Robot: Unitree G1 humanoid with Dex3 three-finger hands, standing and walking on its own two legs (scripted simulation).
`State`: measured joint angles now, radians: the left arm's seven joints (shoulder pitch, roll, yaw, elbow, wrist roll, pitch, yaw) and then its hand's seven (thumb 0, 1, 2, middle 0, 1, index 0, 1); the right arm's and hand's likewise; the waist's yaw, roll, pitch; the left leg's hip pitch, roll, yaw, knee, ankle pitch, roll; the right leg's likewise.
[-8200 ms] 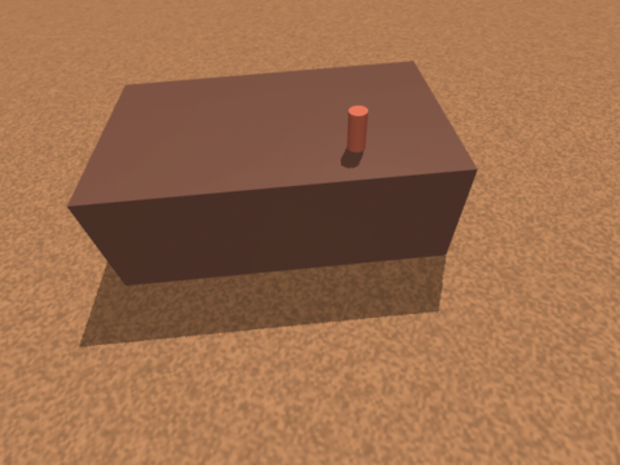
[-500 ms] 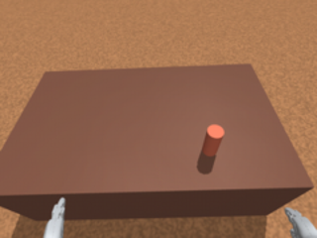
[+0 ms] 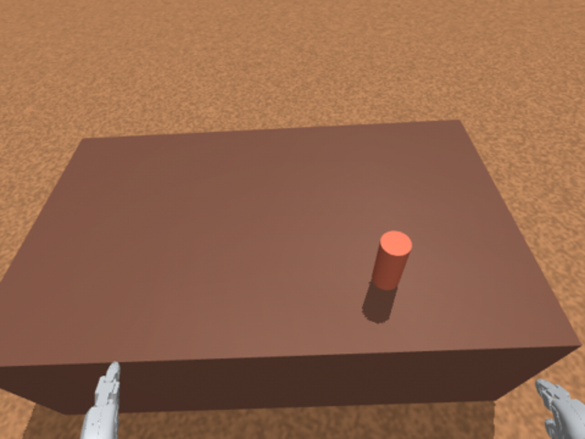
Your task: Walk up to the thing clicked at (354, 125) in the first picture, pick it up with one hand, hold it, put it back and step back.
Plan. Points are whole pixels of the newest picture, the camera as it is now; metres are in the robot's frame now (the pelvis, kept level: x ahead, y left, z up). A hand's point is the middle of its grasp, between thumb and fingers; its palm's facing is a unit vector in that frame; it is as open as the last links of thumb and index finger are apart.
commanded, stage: go down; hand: right
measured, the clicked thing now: (390, 261) +0.51 -0.18 -0.20
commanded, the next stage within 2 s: approach in 1.44 s
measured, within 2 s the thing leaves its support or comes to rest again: neither
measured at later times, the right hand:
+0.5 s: hand (544, 366) +0.22 -0.30 -0.03, palm faces +0.16 +0.95 -0.26, open 17.2 cm
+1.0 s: hand (564, 268) +0.33 -0.34 +0.04, palm faces +0.17 +0.98 -0.11, open 17.5 cm
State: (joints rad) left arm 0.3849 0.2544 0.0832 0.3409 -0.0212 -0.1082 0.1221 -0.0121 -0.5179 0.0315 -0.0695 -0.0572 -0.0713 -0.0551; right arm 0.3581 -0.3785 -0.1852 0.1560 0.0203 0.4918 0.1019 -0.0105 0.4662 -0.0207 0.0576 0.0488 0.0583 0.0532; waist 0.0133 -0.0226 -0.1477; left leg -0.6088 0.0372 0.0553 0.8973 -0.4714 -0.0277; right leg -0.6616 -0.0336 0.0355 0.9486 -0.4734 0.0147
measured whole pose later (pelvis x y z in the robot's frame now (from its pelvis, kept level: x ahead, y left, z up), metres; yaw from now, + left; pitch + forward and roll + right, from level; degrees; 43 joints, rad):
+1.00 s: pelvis -0.01 +0.00 +0.01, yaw +1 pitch +10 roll +2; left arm 0.29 0.26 0.00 0.49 -0.01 -0.18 0.12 -0.01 -0.54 0.05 -0.06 -0.05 -0.06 -0.05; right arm -0.37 -0.67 -0.50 0.95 0.11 -0.03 0.42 -0.02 0.55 -0.02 0.05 0.05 0.05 0.05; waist 0.07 0.02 -0.09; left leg -0.59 0.02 0.04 0.80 -0.39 -0.03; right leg -0.63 -0.05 0.02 0.86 -0.41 0.01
